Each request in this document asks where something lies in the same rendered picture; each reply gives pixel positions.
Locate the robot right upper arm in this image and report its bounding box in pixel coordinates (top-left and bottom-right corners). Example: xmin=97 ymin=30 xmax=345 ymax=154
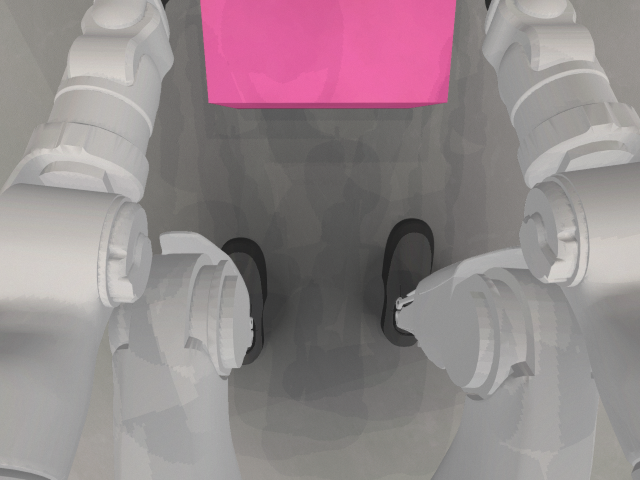
xmin=519 ymin=162 xmax=640 ymax=480

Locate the left robot forearm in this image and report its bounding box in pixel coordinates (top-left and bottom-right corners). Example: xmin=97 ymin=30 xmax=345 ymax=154
xmin=0 ymin=0 xmax=174 ymax=203

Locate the robot right thigh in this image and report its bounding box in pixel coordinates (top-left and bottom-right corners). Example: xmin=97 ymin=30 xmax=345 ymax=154
xmin=431 ymin=267 xmax=600 ymax=480

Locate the robot right shin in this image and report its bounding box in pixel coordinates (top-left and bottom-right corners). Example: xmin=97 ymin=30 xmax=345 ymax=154
xmin=395 ymin=246 xmax=592 ymax=372

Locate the carton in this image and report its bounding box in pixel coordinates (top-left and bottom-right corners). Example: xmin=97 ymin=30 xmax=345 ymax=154
xmin=200 ymin=0 xmax=456 ymax=109

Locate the robot left upper arm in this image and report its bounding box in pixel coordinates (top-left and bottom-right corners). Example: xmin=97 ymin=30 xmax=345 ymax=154
xmin=0 ymin=183 xmax=152 ymax=480

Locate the right robot forearm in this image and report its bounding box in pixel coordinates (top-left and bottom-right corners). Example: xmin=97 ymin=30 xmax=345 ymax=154
xmin=482 ymin=0 xmax=640 ymax=189

